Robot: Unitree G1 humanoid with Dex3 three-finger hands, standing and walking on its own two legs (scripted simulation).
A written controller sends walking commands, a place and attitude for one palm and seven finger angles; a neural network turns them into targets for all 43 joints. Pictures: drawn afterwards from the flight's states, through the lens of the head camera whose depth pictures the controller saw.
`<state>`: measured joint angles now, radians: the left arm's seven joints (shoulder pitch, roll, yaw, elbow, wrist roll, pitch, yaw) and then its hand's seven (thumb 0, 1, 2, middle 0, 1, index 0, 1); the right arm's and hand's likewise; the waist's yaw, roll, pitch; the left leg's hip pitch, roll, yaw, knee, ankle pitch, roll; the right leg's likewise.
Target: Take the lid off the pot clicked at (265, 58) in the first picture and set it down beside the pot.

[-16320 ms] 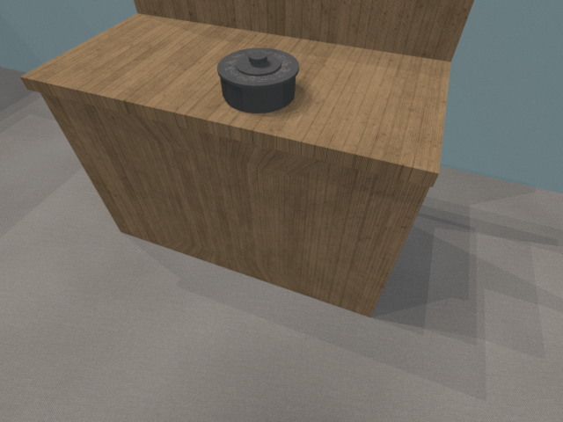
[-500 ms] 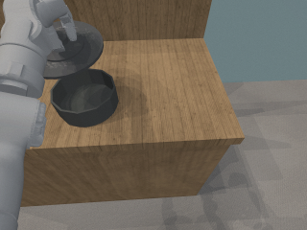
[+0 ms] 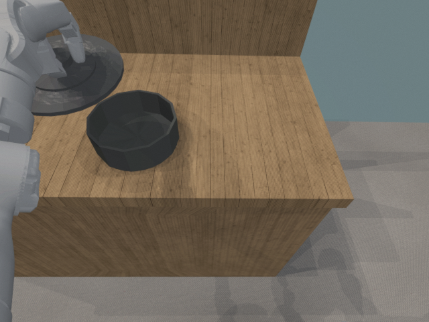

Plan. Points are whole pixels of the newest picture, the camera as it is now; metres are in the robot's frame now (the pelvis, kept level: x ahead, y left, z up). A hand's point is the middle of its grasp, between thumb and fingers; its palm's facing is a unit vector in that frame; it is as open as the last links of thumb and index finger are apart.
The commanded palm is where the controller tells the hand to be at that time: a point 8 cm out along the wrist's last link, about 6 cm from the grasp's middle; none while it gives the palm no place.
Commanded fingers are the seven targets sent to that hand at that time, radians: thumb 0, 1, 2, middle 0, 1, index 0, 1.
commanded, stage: move the lid sideways beside the pot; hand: left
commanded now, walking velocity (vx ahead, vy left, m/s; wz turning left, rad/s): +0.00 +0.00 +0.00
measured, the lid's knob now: (57, 59) +0.52 +0.25 +0.22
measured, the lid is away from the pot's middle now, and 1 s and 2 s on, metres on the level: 0.09 0.21 0.23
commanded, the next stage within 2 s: none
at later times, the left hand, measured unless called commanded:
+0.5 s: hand (14, 58) +0.49 +0.29 +0.24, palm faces -0.30 -0.09 -0.95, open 6.7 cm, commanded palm +0.51 +0.29 +0.32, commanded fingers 0.00 0.75 0.88 -0.72 -1.11 -0.86 -1.15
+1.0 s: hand out of the picture +0.47 +0.34 +0.23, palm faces -0.32 -0.13 -0.94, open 6.7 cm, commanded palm +0.51 +0.35 +0.32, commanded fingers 0.00 0.75 0.88 -0.72 -1.11 -0.86 -1.15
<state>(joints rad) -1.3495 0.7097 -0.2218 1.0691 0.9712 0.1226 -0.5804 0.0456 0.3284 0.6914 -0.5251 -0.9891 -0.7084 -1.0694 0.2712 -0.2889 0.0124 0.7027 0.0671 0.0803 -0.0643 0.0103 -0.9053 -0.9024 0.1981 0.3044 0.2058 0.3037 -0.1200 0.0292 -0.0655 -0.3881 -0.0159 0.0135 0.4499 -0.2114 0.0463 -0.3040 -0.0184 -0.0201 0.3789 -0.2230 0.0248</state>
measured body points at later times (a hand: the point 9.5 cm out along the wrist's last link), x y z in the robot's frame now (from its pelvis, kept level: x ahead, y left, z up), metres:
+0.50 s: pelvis +0.00 +0.01 +0.00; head +0.06 +0.02 +0.45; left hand +0.50 +0.30 +0.29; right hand +0.02 -0.27 -0.12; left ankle +0.00 +0.09 -0.74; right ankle -0.03 -0.14 -0.74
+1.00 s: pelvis +0.00 +0.01 +0.00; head +0.07 +0.02 +0.44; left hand +0.48 +0.35 +0.29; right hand +0.02 -0.28 -0.12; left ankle +0.00 +0.09 -0.74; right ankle -0.03 -0.14 -0.74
